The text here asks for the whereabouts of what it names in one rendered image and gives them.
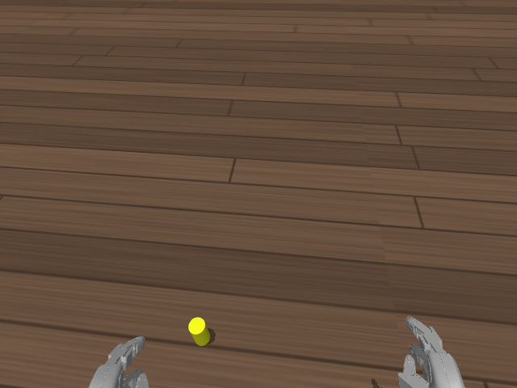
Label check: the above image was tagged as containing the right robot hand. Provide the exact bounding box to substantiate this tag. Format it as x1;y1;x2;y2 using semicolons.
398;316;465;388

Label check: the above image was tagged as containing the can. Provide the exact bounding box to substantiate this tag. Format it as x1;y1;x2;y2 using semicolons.
188;318;210;346

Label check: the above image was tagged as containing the left robot hand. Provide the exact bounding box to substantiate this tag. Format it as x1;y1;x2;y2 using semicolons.
88;336;149;388

